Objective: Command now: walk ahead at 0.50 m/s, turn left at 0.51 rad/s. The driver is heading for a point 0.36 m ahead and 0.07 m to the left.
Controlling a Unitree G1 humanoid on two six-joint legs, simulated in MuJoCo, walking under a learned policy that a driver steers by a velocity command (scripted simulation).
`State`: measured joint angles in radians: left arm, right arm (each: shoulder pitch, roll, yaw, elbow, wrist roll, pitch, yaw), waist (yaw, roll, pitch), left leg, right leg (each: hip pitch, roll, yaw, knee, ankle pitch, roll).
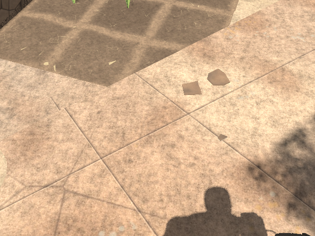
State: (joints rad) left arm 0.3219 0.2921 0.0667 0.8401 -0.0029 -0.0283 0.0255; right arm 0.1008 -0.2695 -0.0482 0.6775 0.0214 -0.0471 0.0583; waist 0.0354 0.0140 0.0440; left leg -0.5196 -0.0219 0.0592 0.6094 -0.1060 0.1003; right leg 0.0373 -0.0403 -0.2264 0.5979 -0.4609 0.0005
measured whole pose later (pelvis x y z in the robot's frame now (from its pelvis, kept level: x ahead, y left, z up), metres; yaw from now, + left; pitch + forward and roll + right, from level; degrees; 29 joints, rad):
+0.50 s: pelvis +0.27 -0.02 +0.01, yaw +14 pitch +2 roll +0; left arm 0.07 0.26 0.03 0.72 0.03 -0.11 -0.03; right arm 0.30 -0.31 -0.06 0.74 0.01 -0.02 -0.02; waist -0.05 0.02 0.04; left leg -0.23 -0.10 -0.19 0.91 -0.57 -0.01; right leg -0.47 0.04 0.01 0.51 -0.08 -0.03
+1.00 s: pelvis +0.35 +0.00 +0.02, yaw +14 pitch -1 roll +0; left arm 0.14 0.24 0.02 0.89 0.01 -0.01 0.00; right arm 0.26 -0.23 -0.03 0.82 -0.01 -0.01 -0.03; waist 0.00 0.00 0.02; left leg -0.20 0.02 -0.05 0.55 -0.34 -0.03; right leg -0.29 0.02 0.00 0.53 -0.22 -0.01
